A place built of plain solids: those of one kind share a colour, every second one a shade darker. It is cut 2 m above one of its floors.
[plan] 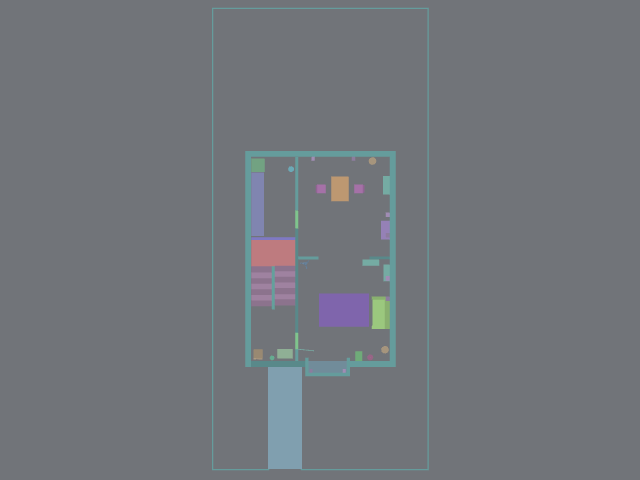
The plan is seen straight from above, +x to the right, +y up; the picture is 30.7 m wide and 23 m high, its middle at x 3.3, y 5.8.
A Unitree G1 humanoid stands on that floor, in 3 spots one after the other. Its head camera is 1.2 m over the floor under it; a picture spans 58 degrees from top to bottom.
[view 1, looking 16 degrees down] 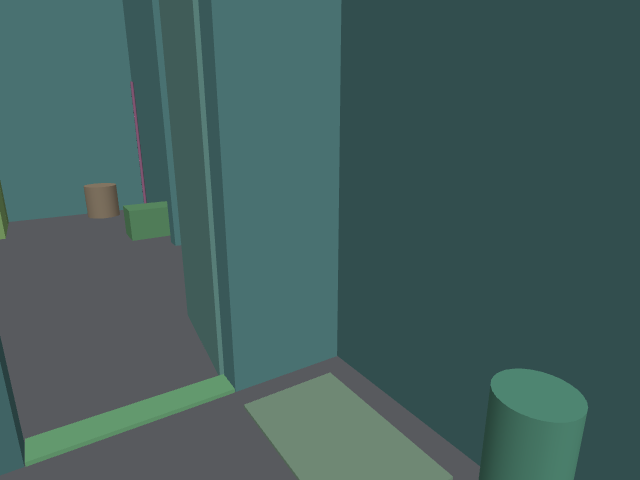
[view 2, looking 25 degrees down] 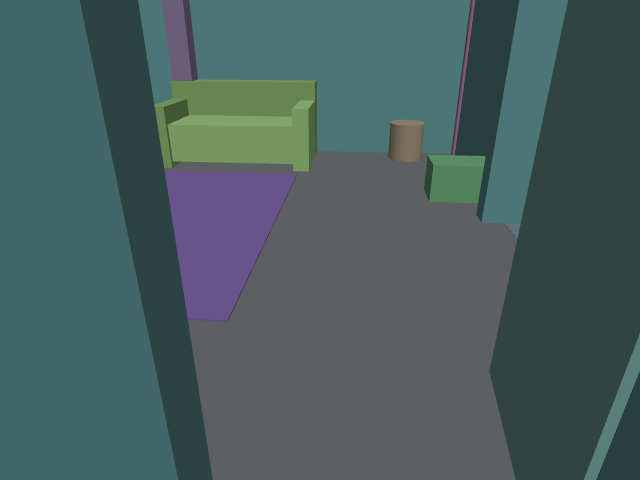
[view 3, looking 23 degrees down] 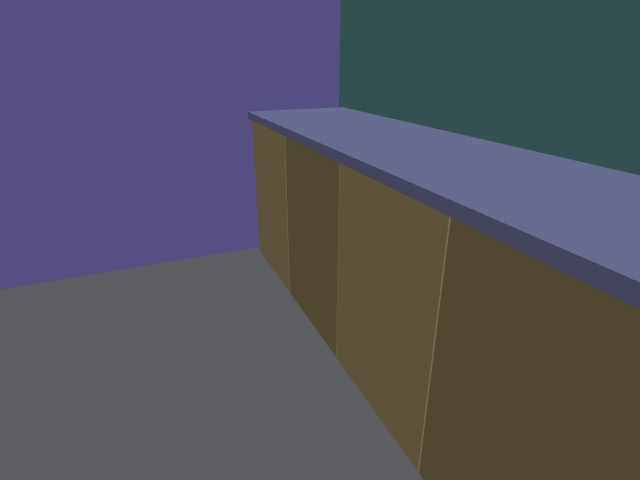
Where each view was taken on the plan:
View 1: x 0.49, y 1.16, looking -33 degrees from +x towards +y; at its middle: wall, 2.02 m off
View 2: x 1.62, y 1.06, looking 5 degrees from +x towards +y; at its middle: ground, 2.84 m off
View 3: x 1.26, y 8.58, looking -113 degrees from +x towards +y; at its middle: kitchen_unit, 1.84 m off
